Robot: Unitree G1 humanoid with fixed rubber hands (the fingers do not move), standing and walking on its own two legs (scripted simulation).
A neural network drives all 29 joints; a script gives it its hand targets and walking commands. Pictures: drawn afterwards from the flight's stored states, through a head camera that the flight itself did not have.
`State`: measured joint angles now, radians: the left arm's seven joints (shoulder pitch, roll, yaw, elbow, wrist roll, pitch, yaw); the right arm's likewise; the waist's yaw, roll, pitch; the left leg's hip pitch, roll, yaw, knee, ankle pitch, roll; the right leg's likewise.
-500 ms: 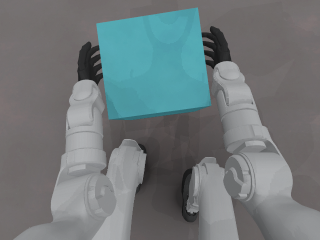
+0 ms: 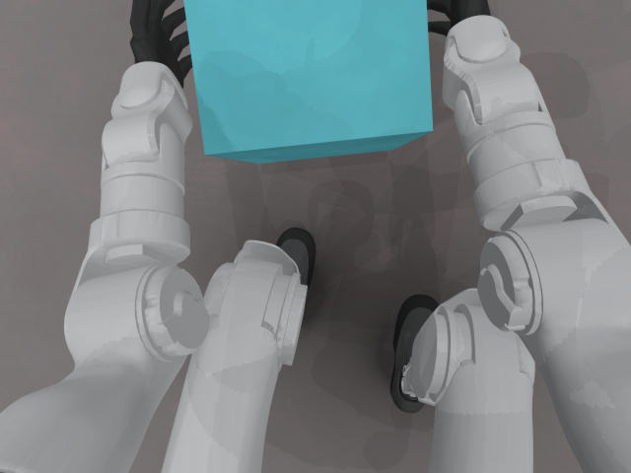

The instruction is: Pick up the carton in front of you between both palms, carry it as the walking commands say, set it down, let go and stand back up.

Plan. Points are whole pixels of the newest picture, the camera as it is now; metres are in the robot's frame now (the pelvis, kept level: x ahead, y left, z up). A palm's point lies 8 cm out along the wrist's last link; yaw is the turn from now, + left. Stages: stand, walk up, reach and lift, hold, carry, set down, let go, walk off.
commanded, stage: set down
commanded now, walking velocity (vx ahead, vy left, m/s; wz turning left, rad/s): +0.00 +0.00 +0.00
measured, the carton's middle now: (313, 67) +0.52 +0.13 -0.23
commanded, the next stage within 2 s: none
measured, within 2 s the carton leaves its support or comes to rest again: rests again in 1.02 s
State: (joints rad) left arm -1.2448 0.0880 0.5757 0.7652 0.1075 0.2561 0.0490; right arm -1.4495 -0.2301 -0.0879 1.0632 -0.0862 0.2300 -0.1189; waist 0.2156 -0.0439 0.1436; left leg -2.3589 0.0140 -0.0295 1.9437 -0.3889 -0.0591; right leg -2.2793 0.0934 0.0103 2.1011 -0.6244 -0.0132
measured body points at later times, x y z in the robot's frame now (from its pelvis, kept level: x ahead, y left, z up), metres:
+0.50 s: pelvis +0.00 +0.00 -0.02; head +0.36 +0.00 +0.25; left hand +0.48 +0.27 -0.17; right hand +0.57 -0.03 -0.20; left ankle +0.15 +0.14 -0.37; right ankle +0.08 -0.10 -0.37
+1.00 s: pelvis +0.00 +0.00 -0.02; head +0.37 -0.01 +0.23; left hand +0.48 +0.28 -0.19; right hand +0.57 -0.02 -0.21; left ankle +0.15 +0.14 -0.37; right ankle +0.08 -0.10 -0.37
